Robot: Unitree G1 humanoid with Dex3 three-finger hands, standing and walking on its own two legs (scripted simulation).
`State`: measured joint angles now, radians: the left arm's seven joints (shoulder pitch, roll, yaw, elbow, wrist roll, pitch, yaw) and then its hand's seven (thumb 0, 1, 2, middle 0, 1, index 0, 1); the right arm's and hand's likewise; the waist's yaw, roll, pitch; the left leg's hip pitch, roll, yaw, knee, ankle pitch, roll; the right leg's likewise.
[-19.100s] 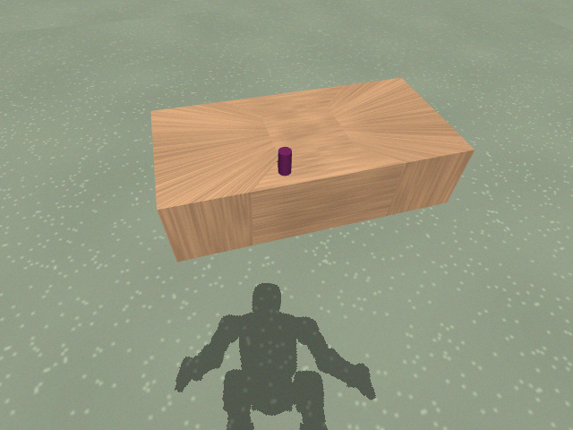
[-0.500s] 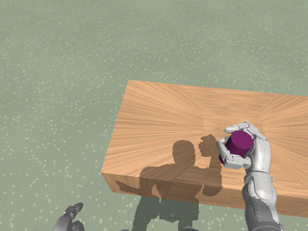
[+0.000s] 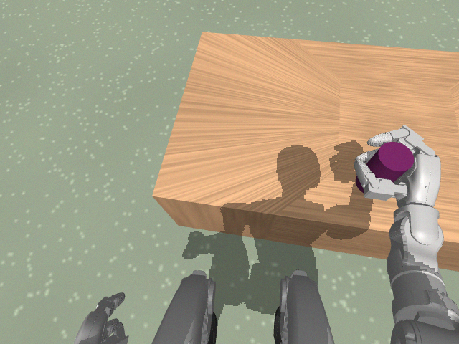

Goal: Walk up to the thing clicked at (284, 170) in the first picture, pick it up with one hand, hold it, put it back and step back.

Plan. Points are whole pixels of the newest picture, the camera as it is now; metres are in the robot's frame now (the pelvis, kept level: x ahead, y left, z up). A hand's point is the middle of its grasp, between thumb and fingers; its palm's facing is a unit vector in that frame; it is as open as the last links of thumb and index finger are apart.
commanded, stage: crouch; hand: right
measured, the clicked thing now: (381, 170) +0.41 -0.22 +0.00
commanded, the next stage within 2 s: lower in 0.62 s
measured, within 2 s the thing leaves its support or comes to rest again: rests again in 1.60 s
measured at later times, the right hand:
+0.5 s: hand (359, 173) +0.44 -0.22 -0.08, palm faces +0.17 +0.99 -0.01, open 7.0 cm
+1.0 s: hand (349, 181) +0.45 -0.22 -0.15, palm faces +0.17 +0.99 -0.02, open 7.0 cm
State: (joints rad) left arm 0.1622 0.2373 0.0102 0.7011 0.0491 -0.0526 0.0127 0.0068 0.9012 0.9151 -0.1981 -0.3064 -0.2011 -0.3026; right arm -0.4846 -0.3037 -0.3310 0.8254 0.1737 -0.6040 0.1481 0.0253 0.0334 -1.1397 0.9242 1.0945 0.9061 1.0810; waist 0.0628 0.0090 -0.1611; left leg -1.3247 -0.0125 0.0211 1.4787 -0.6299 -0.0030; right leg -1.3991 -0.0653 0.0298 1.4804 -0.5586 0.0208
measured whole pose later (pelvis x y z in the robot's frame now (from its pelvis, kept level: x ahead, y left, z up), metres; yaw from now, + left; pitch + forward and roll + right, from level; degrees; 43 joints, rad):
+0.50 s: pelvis -0.02 +0.00 -0.07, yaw +1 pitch +34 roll +3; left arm 0.14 0.25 0.00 0.70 0.06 -0.03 -0.02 0.00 0.91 0.91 -0.20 -0.30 -0.20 -0.29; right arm -0.63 -0.36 -0.40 0.90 0.13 -0.58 0.15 0.03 0.03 -1.14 0.92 1.10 0.91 1.08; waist 0.09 0.01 -0.19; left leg -1.63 -0.02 0.03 1.72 -0.68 0.00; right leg -1.72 -0.07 0.06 1.73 -0.60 0.02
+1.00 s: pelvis -0.02 +0.00 -0.13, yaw +3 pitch +36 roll +4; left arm 0.12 0.26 0.00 0.69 0.08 -0.02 -0.03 0.00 0.89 0.90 -0.20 -0.30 -0.20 -0.29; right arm -0.70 -0.41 -0.45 0.95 0.12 -0.57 0.17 0.02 0.03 -1.14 0.92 1.10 0.90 1.08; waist 0.10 0.01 -0.18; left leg -1.83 -0.03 0.04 1.92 -0.72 0.00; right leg -1.92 -0.07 0.08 1.93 -0.64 0.02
